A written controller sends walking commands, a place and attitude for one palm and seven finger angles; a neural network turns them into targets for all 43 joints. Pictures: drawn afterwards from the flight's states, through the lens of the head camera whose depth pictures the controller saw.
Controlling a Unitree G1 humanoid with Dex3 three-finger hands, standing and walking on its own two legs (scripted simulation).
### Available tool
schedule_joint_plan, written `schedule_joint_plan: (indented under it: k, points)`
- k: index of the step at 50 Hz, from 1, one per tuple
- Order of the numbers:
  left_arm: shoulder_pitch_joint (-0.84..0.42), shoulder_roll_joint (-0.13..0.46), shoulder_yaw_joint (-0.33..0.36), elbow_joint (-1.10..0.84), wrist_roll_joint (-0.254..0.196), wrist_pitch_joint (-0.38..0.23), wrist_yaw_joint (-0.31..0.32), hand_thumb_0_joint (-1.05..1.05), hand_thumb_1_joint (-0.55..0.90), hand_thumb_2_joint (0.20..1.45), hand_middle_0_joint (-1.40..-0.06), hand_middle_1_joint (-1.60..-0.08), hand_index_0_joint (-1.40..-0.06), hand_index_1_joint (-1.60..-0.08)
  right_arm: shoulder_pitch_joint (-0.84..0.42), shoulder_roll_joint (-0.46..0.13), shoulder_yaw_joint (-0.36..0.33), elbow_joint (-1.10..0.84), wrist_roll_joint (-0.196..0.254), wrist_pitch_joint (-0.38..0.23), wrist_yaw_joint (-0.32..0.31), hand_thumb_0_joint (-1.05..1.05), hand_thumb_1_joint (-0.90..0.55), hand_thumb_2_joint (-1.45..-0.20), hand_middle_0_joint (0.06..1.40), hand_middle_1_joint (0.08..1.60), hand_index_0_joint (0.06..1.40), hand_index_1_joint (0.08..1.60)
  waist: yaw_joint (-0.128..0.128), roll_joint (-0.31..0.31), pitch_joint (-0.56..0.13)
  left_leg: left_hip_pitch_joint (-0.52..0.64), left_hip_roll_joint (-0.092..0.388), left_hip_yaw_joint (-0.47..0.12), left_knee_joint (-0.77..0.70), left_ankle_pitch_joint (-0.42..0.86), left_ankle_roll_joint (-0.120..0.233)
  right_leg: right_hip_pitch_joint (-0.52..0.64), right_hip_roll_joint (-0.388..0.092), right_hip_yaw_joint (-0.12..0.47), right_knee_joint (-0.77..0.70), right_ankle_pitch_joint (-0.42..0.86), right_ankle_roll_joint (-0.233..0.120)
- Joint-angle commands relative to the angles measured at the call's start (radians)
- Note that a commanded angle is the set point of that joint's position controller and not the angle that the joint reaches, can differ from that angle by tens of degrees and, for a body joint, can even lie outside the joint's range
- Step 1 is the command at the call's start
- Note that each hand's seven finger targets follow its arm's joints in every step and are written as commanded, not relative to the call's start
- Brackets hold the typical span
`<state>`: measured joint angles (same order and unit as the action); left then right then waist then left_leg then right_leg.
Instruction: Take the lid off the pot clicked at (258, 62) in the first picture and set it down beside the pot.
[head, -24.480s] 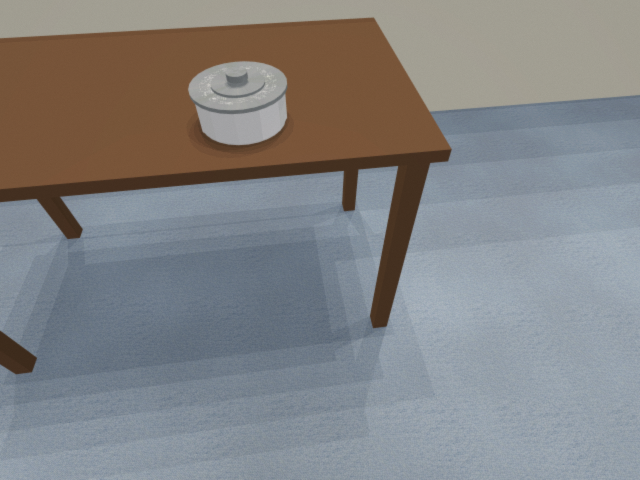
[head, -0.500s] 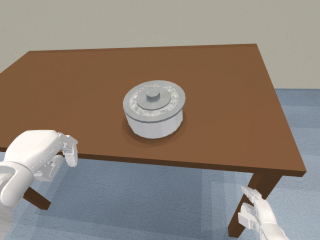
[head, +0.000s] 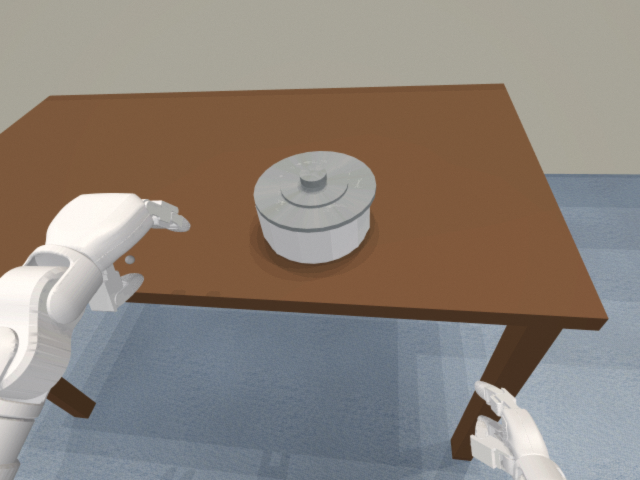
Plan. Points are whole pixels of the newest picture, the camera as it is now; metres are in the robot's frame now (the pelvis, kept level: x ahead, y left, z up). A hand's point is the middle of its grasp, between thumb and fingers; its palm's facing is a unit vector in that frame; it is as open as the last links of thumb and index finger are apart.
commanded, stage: reach forward and open the fingers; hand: left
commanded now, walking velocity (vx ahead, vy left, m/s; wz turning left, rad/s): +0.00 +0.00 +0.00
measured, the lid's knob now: (313, 176) +0.52 +0.08 +0.11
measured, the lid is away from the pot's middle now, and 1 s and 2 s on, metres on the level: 0.01 0.01 0.01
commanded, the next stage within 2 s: move the open hand above the knob in 0.08 s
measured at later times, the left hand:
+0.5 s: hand (176, 216) +0.36 +0.22 +0.18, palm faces -0.10 -0.02 -0.99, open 10.0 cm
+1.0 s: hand (240, 187) +0.41 +0.15 +0.17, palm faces -0.13 -0.04 -0.99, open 10.0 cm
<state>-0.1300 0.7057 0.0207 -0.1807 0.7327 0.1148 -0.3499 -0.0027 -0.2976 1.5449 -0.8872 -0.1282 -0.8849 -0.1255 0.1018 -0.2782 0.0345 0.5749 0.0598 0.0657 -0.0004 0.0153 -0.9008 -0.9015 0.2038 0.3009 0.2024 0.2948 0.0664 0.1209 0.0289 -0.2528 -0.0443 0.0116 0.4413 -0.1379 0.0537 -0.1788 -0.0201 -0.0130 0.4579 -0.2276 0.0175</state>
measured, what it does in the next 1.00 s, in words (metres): stands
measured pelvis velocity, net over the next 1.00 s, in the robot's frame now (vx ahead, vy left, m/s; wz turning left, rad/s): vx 0.03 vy -0.02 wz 0.00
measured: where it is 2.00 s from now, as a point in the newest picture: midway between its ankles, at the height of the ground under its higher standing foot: outside the picture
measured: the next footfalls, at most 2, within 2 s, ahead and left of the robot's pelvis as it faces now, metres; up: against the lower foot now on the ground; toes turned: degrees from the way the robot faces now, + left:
none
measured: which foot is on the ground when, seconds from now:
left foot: down 0.00-1.00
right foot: down 0.00-1.00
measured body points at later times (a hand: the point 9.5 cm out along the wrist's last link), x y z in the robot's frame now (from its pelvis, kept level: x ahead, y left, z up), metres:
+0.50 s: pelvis +0.01 -0.01 +0.00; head +0.02 -0.05 +0.45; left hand +0.36 +0.21 +0.23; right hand +0.22 -0.22 -0.10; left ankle +0.07 +0.08 -0.74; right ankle +0.02 -0.13 -0.74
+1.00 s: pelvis +0.03 -0.02 +0.00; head +0.05 -0.07 +0.45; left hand +0.42 +0.15 +0.23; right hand +0.24 -0.24 -0.11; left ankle +0.07 +0.08 -0.74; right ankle +0.02 -0.13 -0.74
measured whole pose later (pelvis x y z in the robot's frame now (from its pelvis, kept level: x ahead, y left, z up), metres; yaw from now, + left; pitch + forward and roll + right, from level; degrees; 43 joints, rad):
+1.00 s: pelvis +0.03 -0.02 +0.00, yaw +0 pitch +0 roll +1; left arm -0.57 0.56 -0.21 0.12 0.80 0.26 -0.40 0.00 -0.33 1.56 -0.87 -0.08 -0.87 -0.08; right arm 0.08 -0.28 0.04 0.58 0.08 0.13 0.03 0.01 -0.90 -0.90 0.20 0.30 0.20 0.29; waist 0.02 0.11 0.01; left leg -0.27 -0.04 0.01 0.46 -0.19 0.03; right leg -0.22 -0.01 -0.02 0.50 -0.30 -0.01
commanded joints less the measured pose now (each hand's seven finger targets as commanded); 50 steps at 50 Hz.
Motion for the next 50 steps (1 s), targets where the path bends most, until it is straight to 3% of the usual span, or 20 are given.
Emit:
schedule_joint_plan:
  k: [1, 3, 6, 11, 14, 17, 21, 23, 25, 26, 27, 30, 31, 34, 36, 37, 39, 41, 45, 50]
  points:
    - [-0.355, 0.242, 0.159, -0.153, 0.006, -0.003, 0.033, 0.000, -0.339, 1.559, -0.857, -0.081, -0.857, -0.081, -0.188, -0.099, -0.037, -0.190, 0.014, -0.056, -0.001, 0.000, -0.900, -0.900, 0.200, 0.300, 0.200, 0.300, -0.012, -0.023, -0.193, 0.137, 0.029, -0.070, -0.089, -0.108, -0.015, -0.067, 0.044, -0.018, -0.065, -0.053, -0.045]
    - [-0.393, 0.258, 0.153, -0.120, 0.022, 0.002, 0.025, 0.000, -0.339, 1.560, -0.857, -0.081, -0.857, -0.081, -0.184, -0.095, -0.036, -0.179, 0.008, -0.051, -0.007, 0.000, -0.900, -0.900, 0.200, 0.300, 0.200, 0.300, 0.000, -0.047, -0.216, 0.129, 0.028, -0.068, -0.103, -0.114, -0.014, -0.049, 0.037, -0.020, -0.072, -0.067, -0.041]
    - [-0.425, 0.291, 0.185, -0.123, 0.022, -0.001, 0.027, 0.000, -0.339, 1.562, -0.857, -0.081, -0.857, -0.081, -0.182, -0.102, -0.036, -0.182, 0.009, -0.060, -0.007, 0.000, -0.900, -0.900, 0.200, 0.300, 0.200, 0.300, -0.008, -0.015, -0.248, 0.152, 0.023, -0.068, -0.073, -0.071, -0.013, -0.045, 0.043, -0.012, -0.060, -0.037, -0.050]
    - [-0.473, 0.202, 0.102, -0.072, 0.019, 0.016, 0.010, 0.000, -0.339, 1.562, -0.857, -0.081, -0.857, -0.081, -0.172, -0.095, -0.036, -0.178, 0.013, -0.061, -0.002, 0.000, -0.900, -0.900, 0.200, 0.300, 0.200, 0.300, -0.020, -0.032, -0.248, 0.168, 0.023, -0.074, -0.066, -0.049, -0.014, -0.065, 0.043, -0.020, -0.055, -0.008, -0.051]
    - [-0.546, 0.153, 0.026, -0.016, 0.033, 0.032, -0.005, 0.000, -0.339, 1.562, -0.857, -0.081, -0.857, -0.081, -0.178, -0.098, -0.031, -0.161, 0.012, -0.040, -0.002, 0.000, -0.900, -0.900, 0.200, 0.300, 0.200, 0.300, -0.029, -0.069, -0.194, 0.131, 0.027, -0.067, -0.097, -0.114, -0.016, -0.090, 0.039, -0.032, -0.069, -0.050, -0.042]
    - [-0.644, 0.225, 0.066, -0.023, 0.061, 0.033, 0.003, 0.000, -0.339, 1.562, -0.857, -0.081, -0.857, -0.081, -0.172, -0.100, -0.029, -0.156, 0.006, -0.047, -0.004, 0.000, -0.900, -0.900, 0.200, 0.300, 0.200, 0.300, -0.020, -0.030, -0.288, 0.161, 0.018, -0.065, -0.084, -0.070, -0.013, -0.051, 0.041, -0.022, -0.060, -0.024, -0.053]
    - [-0.653, 0.259, 0.110, 0.069, 0.066, 0.048, 0.010, 0.000, -0.339, 1.562, -0.857, -0.081, -0.857, -0.081, -0.148, -0.109, -0.033, -0.150, 0.009, -0.039, 0.000, 0.000, -0.900, -0.900, 0.200, 0.300, 0.200, 0.300, -0.022, -0.066, -0.289, 0.148, 0.011, -0.052, -0.044, 0.006, -0.012, -0.036, 0.037, -0.014, -0.050, 0.023, -0.058]
    - [-0.668, 0.190, 0.042, 0.016, 0.062, 0.057, -0.007, 0.000, -0.339, 1.562, -0.857, -0.081, -0.857, -0.081, -0.176, -0.094, -0.031, -0.169, 0.011, -0.035, 0.009, 0.000, -0.900, -0.900, 0.200, 0.300, 0.200, 0.300, -0.013, -0.052, -0.333, 0.168, 0.006, -0.041, -0.041, 0.069, -0.010, -0.008, 0.026, -0.014, -0.041, 0.089, -0.052]
    - [-0.592, 0.163, 0.033, 0.044, 0.051, 0.074, -0.018, 0.000, -0.339, 1.562, -0.857, -0.081, -0.857, -0.081, -0.171, -0.098, -0.034, -0.171, 0.010, -0.027, 0.018, 0.000, -0.900, -0.900, 0.200, 0.300, 0.200, 0.300, -0.011, -0.070, -0.319, 0.162, 0.004, -0.035, -0.036, 0.100, -0.008, -0.008, 0.027, -0.017, -0.039, 0.129, -0.050]
    - [-0.587, 0.184, 0.063, 0.024, 0.043, 0.069, -0.017, 0.000, -0.339, 1.562, -0.857, -0.081, -0.857, -0.081, -0.163, -0.106, -0.038, -0.176, 0.013, -0.028, 0.024, 0.000, -0.900, -0.900, 0.200, 0.300, 0.200, 0.300, -0.021, -0.087, -0.332, 0.169, 0.004, -0.035, -0.014, 0.121, -0.006, 0.002, 0.030, -0.013, -0.033, 0.157, -0.054]
    - [-0.598, 0.166, 0.033, 0.032, 0.055, 0.079, -0.030, 0.000, -0.339, 1.562, -0.857, -0.081, -0.857, -0.081, -0.169, -0.101, -0.031, -0.175, 0.008, -0.018, 0.026, 0.000, -0.900, -0.900, 0.200, 0.300, 0.200, 0.300, -0.016, -0.087, -0.334, 0.156, 0.000, -0.026, -0.026, 0.129, -0.004, 0.011, 0.030, -0.018, -0.038, 0.170, -0.050]
    - [-0.684, 0.156, 0.005, 0.049, 0.061, 0.095, -0.030, 0.000, -0.339, 1.562, -0.857, -0.081, -0.857, -0.081, -0.173, -0.106, -0.031, -0.168, 0.019, -0.004, 0.020, 0.000, -0.900, -0.900, 0.200, 0.300, 0.200, 0.300, -0.033, -0.103, -0.266, 0.144, 0.003, -0.024, -0.035, 0.080, -0.005, -0.036, 0.028, -0.020, -0.044, 0.125, -0.043]
    - [-0.710, 0.184, 0.034, 0.033, 0.053, 0.087, -0.021, 0.000, -0.339, 1.562, -0.857, -0.081, -0.857, -0.081, -0.167, -0.109, -0.037, -0.171, 0.020, -0.012, 0.018, 0.000, -0.900, -0.900, 0.200, 0.300, 0.200, 0.300, -0.040, -0.098, -0.281, 0.158, 0.002, -0.027, -0.015, 0.084, 0.000, -0.036, 0.030, -0.013, -0.041, 0.130, -0.049]
    - [-0.747, 0.137, -0.021, 0.053, 0.068, 0.101, -0.025, 0.000, -0.339, 1.562, -0.857, -0.081, -0.857, -0.081, -0.167, -0.099, -0.034, -0.163, 0.017, -0.005, 0.018, 0.000, -0.900, -0.900, 0.200, 0.300, 0.200, 0.300, -0.033, -0.080, -0.314, 0.170, -0.002, -0.031, -0.028, 0.105, -0.003, -0.021, 0.031, -0.018, -0.032, 0.147, -0.048]
    - [-0.749, 0.178, 0.024, 0.064, 0.066, 0.101, -0.013, 0.000, -0.339, 1.562, -0.857, -0.081, -0.857, -0.081, -0.155, -0.107, -0.041, -0.161, 0.019, -0.010, 0.020, 0.000, -0.900, -0.900, 0.200, 0.300, 0.200, 0.300, -0.036, -0.082, -0.339, 0.181, -0.004, -0.029, -0.004, 0.122, 0.001, -0.011, 0.029, -0.009, -0.026, 0.169, -0.053]
    - [-0.777, 0.153, -0.012, 0.065, 0.080, 0.108, -0.021, 0.000, -0.339, 1.562, -0.857, -0.081, -0.857, -0.081, -0.162, -0.097, -0.033, -0.159, 0.015, -0.003, 0.021, 0.000, -0.900, -0.900, 0.200, 0.300, 0.200, 0.300, -0.029, -0.092, -0.358, 0.177, -0.008, -0.022, -0.014, 0.141, 0.001, 0.008, 0.030, -0.010, -0.026, 0.194, -0.049]
    - [-0.773, 0.106, -0.046, 0.102, 0.078, 0.118, -0.019, 0.000, -0.339, 1.562, -0.857, -0.081, -0.857, -0.081, -0.161, -0.095, -0.035, -0.155, 0.019, 0.003, 0.024, 0.000, -0.900, -0.900, 0.200, 0.300, 0.200, 0.300, -0.034, -0.114, -0.326, 0.167, -0.005, -0.021, -0.015, 0.134, -0.001, -0.012, 0.027, -0.014, -0.025, 0.195, -0.047]
    - [-0.762, 0.125, -0.017, 0.097, 0.067, 0.118, -0.012, 0.000, -0.339, 1.562, -0.857, -0.081, -0.857, -0.081, -0.159, -0.105, -0.041, -0.162, 0.022, 0.001, 0.027, 0.000, -0.900, -0.900, 0.200, 0.300, 0.200, 0.300, -0.038, -0.116, -0.351, 0.175, -0.006, -0.017, 0.008, 0.153, 0.004, 0.000, 0.024, -0.005, -0.018, 0.227, -0.050]
    - [-0.823, 0.088, -0.071, 0.130, 0.088, 0.136, -0.012, 0.000, -0.339, 1.562, -0.857, -0.081, -0.857, -0.081, -0.168, -0.094, -0.030, -0.156, 0.025, 0.014, 0.028, 0.000, -0.900, -0.900, 0.200, 0.300, 0.200, 0.300, -0.037, -0.105, -0.341, 0.165, -0.006, -0.012, -0.006, 0.162, -0.001, -0.009, 0.023, -0.010, -0.011, 0.236, -0.047]
    - [-0.883, 0.095, -0.072, 0.186, 0.096, 0.149, -0.007, 0.000, -0.339, 1.562, -0.857, -0.081, -0.857, -0.081, -0.165, -0.093, -0.027, -0.147, 0.027, 0.020, 0.026, 0.000, -0.900, -0.900, 0.200, 0.300, 0.200, 0.300, -0.042, -0.130, -0.350, 0.152, -0.007, -0.007, 0.000, 0.163, -0.001, 0.000, 0.020, -0.007, -0.003, 0.256, -0.045]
